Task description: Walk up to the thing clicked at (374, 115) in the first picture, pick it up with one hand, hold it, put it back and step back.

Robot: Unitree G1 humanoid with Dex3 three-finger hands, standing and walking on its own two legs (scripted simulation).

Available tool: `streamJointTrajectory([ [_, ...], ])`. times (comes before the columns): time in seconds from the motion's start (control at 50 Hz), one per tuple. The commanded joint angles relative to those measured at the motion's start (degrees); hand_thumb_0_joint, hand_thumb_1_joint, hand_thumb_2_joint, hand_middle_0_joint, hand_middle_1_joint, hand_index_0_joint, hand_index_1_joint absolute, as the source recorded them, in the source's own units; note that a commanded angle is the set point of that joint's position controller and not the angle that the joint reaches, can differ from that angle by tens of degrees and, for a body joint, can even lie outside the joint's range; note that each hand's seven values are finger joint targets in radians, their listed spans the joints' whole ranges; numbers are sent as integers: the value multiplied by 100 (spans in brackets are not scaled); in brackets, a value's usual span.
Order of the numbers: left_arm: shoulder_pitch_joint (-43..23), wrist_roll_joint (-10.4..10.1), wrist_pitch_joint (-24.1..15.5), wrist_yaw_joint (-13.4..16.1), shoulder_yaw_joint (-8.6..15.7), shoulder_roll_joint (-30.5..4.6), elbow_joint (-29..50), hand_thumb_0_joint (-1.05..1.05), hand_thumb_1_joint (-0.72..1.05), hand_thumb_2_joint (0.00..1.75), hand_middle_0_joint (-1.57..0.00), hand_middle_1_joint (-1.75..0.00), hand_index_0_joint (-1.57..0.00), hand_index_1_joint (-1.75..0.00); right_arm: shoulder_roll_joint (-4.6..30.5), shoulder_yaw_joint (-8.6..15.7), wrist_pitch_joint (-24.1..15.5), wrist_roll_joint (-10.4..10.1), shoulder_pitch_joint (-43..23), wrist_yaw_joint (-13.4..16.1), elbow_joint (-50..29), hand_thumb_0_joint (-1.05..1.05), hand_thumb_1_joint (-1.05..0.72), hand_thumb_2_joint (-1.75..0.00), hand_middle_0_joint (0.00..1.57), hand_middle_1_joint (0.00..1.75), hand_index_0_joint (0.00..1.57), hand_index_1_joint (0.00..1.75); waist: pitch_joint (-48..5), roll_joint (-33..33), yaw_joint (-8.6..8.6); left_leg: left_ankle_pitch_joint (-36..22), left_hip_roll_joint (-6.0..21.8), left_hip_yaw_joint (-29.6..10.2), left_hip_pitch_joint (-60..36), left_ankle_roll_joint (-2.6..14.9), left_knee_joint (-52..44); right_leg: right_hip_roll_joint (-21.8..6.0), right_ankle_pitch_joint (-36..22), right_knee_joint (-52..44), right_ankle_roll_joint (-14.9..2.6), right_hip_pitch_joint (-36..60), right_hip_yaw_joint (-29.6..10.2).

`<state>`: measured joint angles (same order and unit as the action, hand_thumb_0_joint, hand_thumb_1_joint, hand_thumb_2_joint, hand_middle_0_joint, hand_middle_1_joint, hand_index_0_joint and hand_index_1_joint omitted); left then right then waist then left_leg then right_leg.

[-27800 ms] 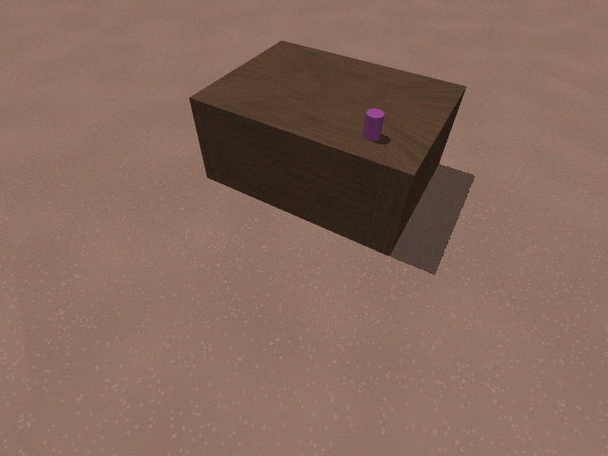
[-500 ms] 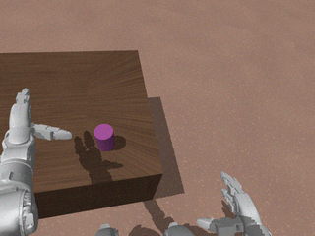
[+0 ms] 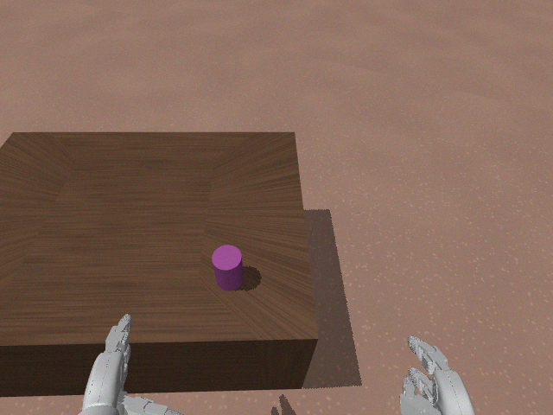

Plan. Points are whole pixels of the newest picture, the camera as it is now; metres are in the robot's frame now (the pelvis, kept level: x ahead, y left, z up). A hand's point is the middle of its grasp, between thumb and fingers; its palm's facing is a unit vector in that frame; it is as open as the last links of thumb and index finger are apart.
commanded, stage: home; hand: left
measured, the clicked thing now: (228, 268) +0.49 +0.11 -0.23
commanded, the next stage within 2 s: none
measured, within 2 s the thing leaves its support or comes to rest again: neither
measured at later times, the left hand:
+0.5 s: hand (155, 412) +0.16 +0.17 -0.06, palm faces +0.11 -0.97 -0.23, open 17.4 cm
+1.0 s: hand out of the picture +0.16 +0.17 -0.06, palm faces +0.12 -0.97 -0.23, open 17.4 cm
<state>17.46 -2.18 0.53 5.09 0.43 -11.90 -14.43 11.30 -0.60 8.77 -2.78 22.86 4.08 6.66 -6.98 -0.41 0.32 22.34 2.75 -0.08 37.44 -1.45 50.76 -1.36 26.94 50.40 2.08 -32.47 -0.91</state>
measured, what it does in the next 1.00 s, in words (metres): stands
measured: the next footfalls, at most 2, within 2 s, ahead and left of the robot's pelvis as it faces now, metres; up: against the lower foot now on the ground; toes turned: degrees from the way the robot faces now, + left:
none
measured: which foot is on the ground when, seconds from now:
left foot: down 0.00-1.00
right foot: down 0.00-1.00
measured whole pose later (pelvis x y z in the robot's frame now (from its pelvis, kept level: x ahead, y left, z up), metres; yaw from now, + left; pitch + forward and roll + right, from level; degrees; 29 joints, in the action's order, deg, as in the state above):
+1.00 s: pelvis -0.02 -0.01 -0.01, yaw +0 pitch +8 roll +0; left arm 25.4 -1.6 -0.1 5.2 -0.6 -11.1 -7.5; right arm 11.2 0.4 7.4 -2.0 25.8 4.8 3.1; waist -6.5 -0.2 -0.4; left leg 22.7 2.6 0.1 39.0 -1.8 53.9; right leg -1.5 28.2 55.3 1.8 -34.8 -1.4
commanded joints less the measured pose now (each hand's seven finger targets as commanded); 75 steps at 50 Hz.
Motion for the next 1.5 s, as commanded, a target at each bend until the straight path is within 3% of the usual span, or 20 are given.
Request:
streamJointTrajectory([
  [0.0, -126, 27, -317, 78, 261, -677, 1705, 0, -49, 9, -6, -6, -6, -6, 629, 386, -377, 27, -63, 85, -1086, 0, -88, -89, 20, 30, 20, 30, -470, 11, 71, -707, -140, 296, -924, 142, -763, 167, -1046, -792, -143, -114, 279],
  [0.06, -192, 39, -375, 78, 236, -694, 2134, 0, -51, 8, -5, -6, -5, -6, 676, 444, -405, 46, -25, 123, -1235, 0, -89, -90, 20, 30, 20, 30, -492, 47, 96, -577, -170, 319, -890, 154, -718, 141, -933, -777, -132, -167, 250],
  [0.16, 375, 78, -349, 74, 261, -573, 1571, 0, -53, 7, -5, -5, -5, -6, 556, 354, -473, 87, 67, 151, -1341, 0, -88, -90, 20, 30, 20, 30, -432, 200, 76, -522, -203, 350, -761, 180, -592, 100, -886, -770, -103, -153, 194],
  [0.2, -100, 60, -425, 65, 105, -534, 2187, 0, -51, 8, -5, -6, -5, -6, 471, 269, -489, 86, 43, 151, -1360, 0, -88, -90, 20, 30, 20, 30, -464, 39, 48, -472, -227, 363, -811, 166, -570, 58, -817, -796, -102, -191, 128],
  [0.22, 414, 97, -376, 91, 312, -624, 1606, 0, -52, 7, -5, -6, -5, -6, 559, 360, -493, 104, 99, 165, -1331, 0, -88, -89, 20, 30, 20, 30, -413, 153, 11, -489, -215, 348, -756, 170, -566, 84, -799, -748, -104, -210, 180],
  [0.24, 735, 101, -318, 86, 200, -453, 1234, 0, -55, 6, -5, -5, -5, -5, 615, 424, -501, 111, 42, 164, -1337, 0, -88, -89, 20, 30, 20, 30, -289, 204, 16, -449, -203, 353, -711, 168, -613, 115, -764, -740, -109, -245, 222],
  [0.28, 675, 94, -358, 94, 232, -481, 1489, 0, -55, 6, -5, -5, -5, -5, 484, 271, -503, 117, 5, 141, -1471, 0, -88, -89, 20, 30, 20, 30, -507, 109, -87, -541, -189, 317, -745, 150, -602, 110, -805, -672, -136, -125, 249],
  [0.32, 295, 81, -414, 105, 217, -600, 2024, 0, -53, 7, -5, -6, -5, -6, 593, 394, -484, 110, 74, 145, -1395, 0, -88, -90, 20, 30, 20, 30, -559, 12, -76, -657, -204, 333, -804, 138, -578, 104, -931, -649, -128, -111, 233],
  [0.38, 800, 99, -364, 93, 152, -411, 1420, 0, -54, 6, -5, -5, -5, -5, 547, 372, -480, 119, 11, 129, -1406, 0, -88, -89, 20, 30, 20, 30, -393, 185, -84, -702, -175, 327, -697, 138, -566, 139, -951, -609, -123, -184, 253],
  [0.46, 497, 88, -419, 103, 291, -596, 1773, 0, -58, 4, -5, -5, -5, -5, 598, 436, -469, 97, -29, 124, -1451, 0, -89, -90, 20, 30, 20, 30, -288, 52, -89, -293, -182, 317, -626, 130, -655, 131, -524, -666, -148, -300, 242],
  [0.68, 505, 90, -419, 81, 231, -519, 1868, 0, -55, 6, -5, -6, -5, -6, 563, 409, -489, 115, 174, 111, -1460, 0, -90, -90, 20, 30, 20, 30, -485, 67, -52, -654, -170, 322, -722, 123, -532, 146, -897, -535, -142, -279, 237],
  [0.9, 636, 104, -389, 75, 196, -435, 1607, 0, -53, 7, -5, -6, -5, -6, 552, 406, -502, 131, 128, 119, -1470, 0, -90, -90, 20, 30, 20, 30, -300, 176, -17, -204, -168, 304, -619, 134, -599, 148, -440, -605, -133, -413, 245],
  [0.96, 273, 78, -442, 93, 205, -555, 2240, 0, -53, 7, -5, -6, -5, -6, 573, 379, -501, 118, 67, 125, -1561, 0, -90, -90, 20, 30, 20, 30, -437, -52, -88, -305, -161, 278, -685, 102, -640, 155, -510, -543, -173, -384, 270],
  [1.0, 555, 88, -395, 104, 252, -537, 1751, 0, -54, 6, -5, -6, -5, -6, 595, 428, -499, 123, 92, 122, -1496, 0, -90, -90, 20, 30, 20, 30, -217, 13, -65, -101, -166, 287, -566, 105, -668, 160, -316, -598, -165, -441, 276],
  [1.16, 388, 90, -421, 100, 236, -569, 2116, 0, -53, 7, -5, -6, -5, -6, 597, 421, -496, 122, 129, 149, -1635, 0, -90, -90, 20, 30, 20, 30, -640, 62, -37, -609, -167, 316, -751, 117, -507, 150, -845, -498, -138, -295, 235],
  [1.2, 720, 102, -366, 106, 267, -502, 1622, 0, -53, 7, -5, -6, -5, -6, 557, 392, -486, 135, 227, 147, -1471, 0, -90, -90, 20, 30, 20, 30, -355, 125, -34, -503, -167, 322, -635, 124, -508, 148, -752, -531, -126, -364, 236],
  [1.24, 346, 69, -427, 92, 171, -485, 2187, 0, -51, 8, -5, -7, -6, -6, 512, 325, -514, 119, 29, 149, -1660, 0, -90, -90, 20, 30, 20, 30, -511, 39, -49, -497, -184, 324, -664, 123, -494, 120, -749, -557, -140, -302, 215],
  [1.3, 973, 93, -327, 85, 227, -412, 1449, 0, -54, 6, -5, -6, -5, -6, 583, 417, -472, 141, 308, 140, -1378, 0, -90, -90, 20, 30, 20, 30, -265, 177, -46, -485, -166, 318, -574, 125, -524, 162, -732, -526, -135, -399, 255],
  [1.34, 416, 78, -395, 79, 228, -541, 2216, 0, -52, 8, -5, -6, -5, -6, 549, 375, -474, 126, 168, 140, -1562, 0, -90, -90, 20, 30, 20, 30, -577, -88, -59, -623, -173, 317, -696, 100, -510, 137, -852, -494, -161, -302, 242],
  [1.48, 639, 88, -343, 83, 252, -482, 1883, 0, -54, 6, -5, -6, -5, -6, 572, 430, -475, 128, 193, 140, -1570, 0, -90, -90, 20, 30, 20, 30, -549, 51, -35, -545, -155, 287, -683, 112, -516, 158, -776, -476, -151, -319, 254],
])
